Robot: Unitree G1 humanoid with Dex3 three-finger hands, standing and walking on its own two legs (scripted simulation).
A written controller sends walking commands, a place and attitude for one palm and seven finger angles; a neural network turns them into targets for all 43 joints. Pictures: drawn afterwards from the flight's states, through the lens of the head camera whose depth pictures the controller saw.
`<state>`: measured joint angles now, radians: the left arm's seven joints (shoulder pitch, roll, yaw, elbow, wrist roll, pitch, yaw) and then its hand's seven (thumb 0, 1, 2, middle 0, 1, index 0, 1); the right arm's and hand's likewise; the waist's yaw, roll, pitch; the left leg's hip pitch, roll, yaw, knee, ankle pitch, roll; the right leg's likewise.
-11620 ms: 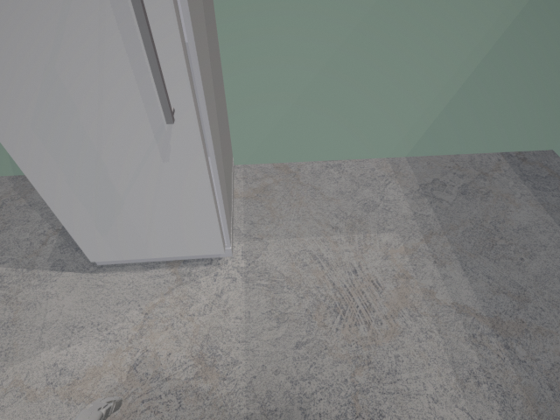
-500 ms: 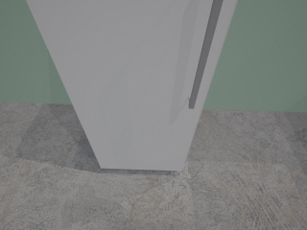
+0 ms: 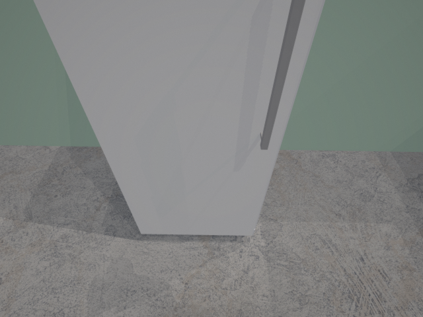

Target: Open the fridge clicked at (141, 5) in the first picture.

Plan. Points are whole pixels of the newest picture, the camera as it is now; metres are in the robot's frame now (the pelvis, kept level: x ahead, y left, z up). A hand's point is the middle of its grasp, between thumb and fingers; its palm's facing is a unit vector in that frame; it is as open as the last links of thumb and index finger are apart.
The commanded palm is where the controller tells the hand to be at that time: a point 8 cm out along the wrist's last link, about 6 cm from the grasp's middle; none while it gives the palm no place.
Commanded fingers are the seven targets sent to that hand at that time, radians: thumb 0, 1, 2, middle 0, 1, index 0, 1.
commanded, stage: look again from close up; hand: right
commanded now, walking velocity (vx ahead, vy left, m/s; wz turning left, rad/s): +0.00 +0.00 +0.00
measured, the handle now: (281, 61) +0.56 -0.11 +0.21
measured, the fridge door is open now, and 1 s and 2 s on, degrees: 0 0 0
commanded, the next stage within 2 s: shuffle to correct the standing spot in 0.06 s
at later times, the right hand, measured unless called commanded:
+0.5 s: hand out of the picture -0.01 -0.18 -0.20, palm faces +0.04 +0.99 -0.12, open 7.4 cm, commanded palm none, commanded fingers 0.00 -0.90 -0.90 0.20 0.30 0.20 0.30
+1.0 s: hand out of the picture +0.16 -0.16 -0.18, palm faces +0.10 +0.98 -0.19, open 7.3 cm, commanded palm none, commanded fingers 0.00 -0.90 -0.90 0.20 0.30 0.20 0.30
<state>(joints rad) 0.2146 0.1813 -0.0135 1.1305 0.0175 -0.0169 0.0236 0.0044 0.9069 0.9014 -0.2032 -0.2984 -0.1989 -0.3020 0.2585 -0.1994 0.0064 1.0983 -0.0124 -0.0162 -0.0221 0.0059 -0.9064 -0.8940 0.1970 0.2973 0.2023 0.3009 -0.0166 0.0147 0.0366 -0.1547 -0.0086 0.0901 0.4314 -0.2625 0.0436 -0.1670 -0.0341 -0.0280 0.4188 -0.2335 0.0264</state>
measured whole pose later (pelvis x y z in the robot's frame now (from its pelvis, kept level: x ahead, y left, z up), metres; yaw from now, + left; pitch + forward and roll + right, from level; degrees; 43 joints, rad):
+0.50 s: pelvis +0.04 -0.02 -0.01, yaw +1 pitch +0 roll +0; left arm 0.34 0.11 -0.01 1.14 0.03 -0.04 0.02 0.00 0.91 0.90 -0.20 -0.30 -0.20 -0.30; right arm 0.39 -0.16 -0.02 1.13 -0.02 0.00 -0.01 0.01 -0.91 -0.89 0.20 0.30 0.20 0.30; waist -0.01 0.07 0.00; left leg -0.20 0.01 0.08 0.66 -0.44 0.03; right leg -0.18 -0.03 -0.06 0.58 -0.39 0.00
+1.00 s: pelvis +0.07 +0.02 -0.01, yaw -4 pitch -1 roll -1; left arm 0.24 0.16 0.05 1.06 0.01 0.01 0.04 0.00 0.91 0.90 -0.20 -0.30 -0.20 -0.30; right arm 0.11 -0.15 -0.04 0.98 -0.03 0.01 -0.04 0.00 -0.92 -0.89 0.20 0.30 0.20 0.30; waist 0.01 0.03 0.09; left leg -0.36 0.08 0.11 0.59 -0.21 0.02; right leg -0.32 -0.02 -0.09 0.79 -0.46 0.03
